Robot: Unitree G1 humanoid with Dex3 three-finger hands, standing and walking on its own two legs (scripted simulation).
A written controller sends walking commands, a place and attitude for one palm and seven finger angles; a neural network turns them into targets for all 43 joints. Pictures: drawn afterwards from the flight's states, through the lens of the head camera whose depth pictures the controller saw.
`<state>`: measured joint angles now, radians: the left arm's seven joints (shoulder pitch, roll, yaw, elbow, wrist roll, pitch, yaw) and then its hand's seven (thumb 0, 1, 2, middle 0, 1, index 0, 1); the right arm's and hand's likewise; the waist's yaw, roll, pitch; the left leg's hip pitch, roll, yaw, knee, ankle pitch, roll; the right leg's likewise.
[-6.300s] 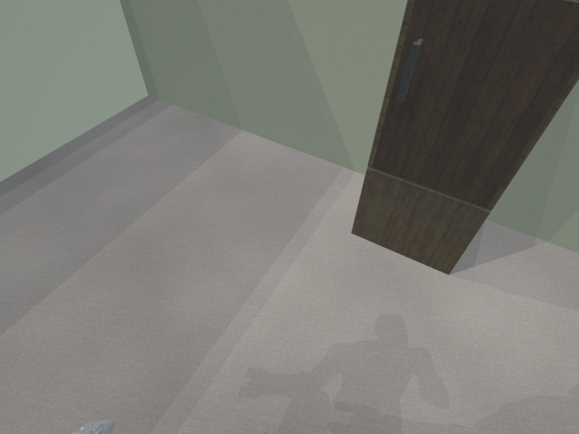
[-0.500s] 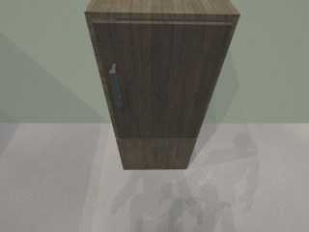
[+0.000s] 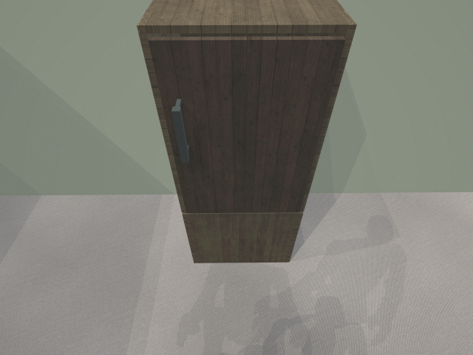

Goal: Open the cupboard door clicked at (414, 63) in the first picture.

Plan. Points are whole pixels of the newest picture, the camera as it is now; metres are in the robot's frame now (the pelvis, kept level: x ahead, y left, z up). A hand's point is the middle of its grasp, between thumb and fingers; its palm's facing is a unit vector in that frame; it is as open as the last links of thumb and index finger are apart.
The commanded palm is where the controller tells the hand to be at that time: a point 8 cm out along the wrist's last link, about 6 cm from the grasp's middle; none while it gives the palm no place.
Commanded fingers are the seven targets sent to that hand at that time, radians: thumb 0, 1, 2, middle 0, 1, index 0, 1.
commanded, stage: shuffle to correct the standing spot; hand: left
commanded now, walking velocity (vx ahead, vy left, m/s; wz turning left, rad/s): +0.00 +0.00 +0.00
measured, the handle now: (182, 132) +0.61 +0.18 +0.03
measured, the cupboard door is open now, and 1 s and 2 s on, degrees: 0 0 0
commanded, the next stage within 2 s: come to a stop and stand still in 0.52 s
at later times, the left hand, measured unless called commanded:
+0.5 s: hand out of the picture -0.01 +0.13 -0.19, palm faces +0.12 -0.98 -0.12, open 7.4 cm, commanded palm none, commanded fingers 0.00 0.90 0.90 -0.20 -0.30 -0.20 -0.30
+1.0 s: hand out of the picture +0.15 +0.14 -0.19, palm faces +0.09 -0.97 -0.21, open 7.3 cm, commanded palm none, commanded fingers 0.00 0.90 0.90 -0.20 -0.30 -0.20 -0.30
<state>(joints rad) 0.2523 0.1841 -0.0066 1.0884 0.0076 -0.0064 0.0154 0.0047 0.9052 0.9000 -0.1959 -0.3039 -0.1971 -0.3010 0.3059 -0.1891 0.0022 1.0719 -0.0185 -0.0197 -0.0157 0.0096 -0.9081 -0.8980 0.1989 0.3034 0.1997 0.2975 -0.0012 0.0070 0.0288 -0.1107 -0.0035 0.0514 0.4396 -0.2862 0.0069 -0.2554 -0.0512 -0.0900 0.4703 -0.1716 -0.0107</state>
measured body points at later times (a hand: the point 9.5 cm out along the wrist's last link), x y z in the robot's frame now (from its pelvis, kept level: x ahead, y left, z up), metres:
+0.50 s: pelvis +0.04 -0.02 -0.01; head +0.04 +0.00 +0.44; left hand -0.02 +0.18 -0.18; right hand +0.00 -0.22 -0.17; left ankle +0.00 +0.09 -0.73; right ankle +0.05 -0.11 -0.74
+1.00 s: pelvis +0.08 -0.04 -0.02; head +0.12 -0.04 +0.43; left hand +0.15 +0.19 -0.17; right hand +0.10 -0.27 -0.17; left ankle +0.05 +0.06 -0.72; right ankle +0.17 -0.17 -0.74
